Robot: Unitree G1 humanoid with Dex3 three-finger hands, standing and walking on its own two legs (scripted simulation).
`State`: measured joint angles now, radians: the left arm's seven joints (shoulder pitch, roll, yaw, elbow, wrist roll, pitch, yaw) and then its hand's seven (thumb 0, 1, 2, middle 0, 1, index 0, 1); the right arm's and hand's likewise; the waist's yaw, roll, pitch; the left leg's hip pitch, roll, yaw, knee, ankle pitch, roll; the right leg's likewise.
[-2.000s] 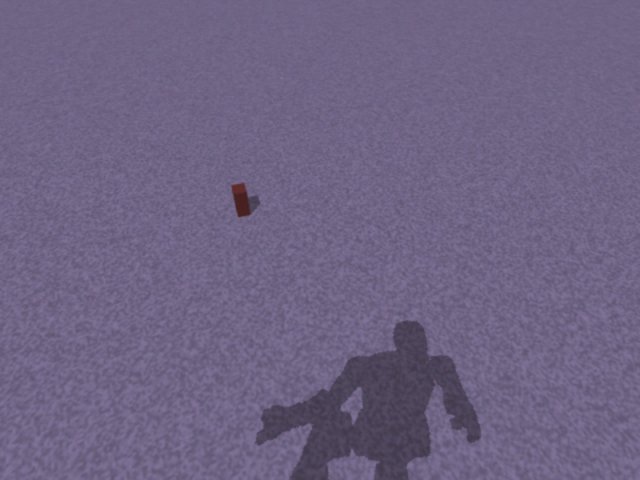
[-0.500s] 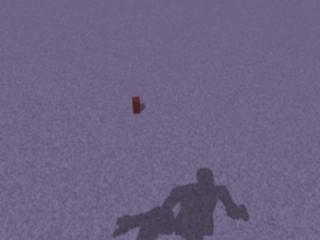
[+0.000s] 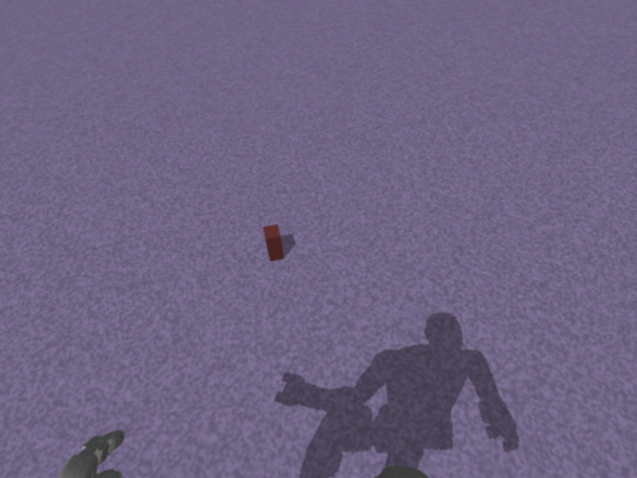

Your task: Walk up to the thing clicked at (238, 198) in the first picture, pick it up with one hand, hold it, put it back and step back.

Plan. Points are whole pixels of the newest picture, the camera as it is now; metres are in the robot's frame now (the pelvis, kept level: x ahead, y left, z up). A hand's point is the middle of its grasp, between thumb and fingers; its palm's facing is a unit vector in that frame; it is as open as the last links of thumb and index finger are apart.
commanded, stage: walk up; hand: left
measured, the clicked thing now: (273, 243) +1.01 +0.19 -0.69
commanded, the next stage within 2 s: none
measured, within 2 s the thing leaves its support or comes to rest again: neither
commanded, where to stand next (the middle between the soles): +0.66 -0.02 m, yaw +0 degrees
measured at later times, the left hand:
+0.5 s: hand (136, 396) +0.27 +0.30 -0.14, palm faces -0.07 -0.95 -0.32, open 7.4 cm
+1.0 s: hand (196, 272) +0.47 +0.23 -0.10, palm faces -0.02 -0.92 -0.39, open 7.4 cm
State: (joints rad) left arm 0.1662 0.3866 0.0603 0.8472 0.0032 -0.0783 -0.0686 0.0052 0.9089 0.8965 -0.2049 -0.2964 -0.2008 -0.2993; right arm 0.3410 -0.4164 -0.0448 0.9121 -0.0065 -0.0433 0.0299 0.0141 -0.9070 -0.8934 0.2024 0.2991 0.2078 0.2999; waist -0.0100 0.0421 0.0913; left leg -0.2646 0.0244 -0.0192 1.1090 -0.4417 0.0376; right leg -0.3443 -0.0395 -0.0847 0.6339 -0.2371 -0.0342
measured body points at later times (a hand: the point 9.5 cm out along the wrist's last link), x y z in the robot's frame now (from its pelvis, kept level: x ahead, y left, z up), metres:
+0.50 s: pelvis +0.22 +0.03 +0.01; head +0.24 +0.06 +0.46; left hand +0.27 +0.35 -0.12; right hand +0.30 -0.29 -0.07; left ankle +0.25 +0.13 -0.72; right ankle +0.24 -0.12 -0.67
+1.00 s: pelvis +0.41 -0.04 +0.02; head +0.42 -0.06 +0.46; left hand +0.47 +0.28 -0.08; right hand +0.47 -0.36 -0.11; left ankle +0.48 +0.12 -0.67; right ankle +0.42 -0.13 -0.72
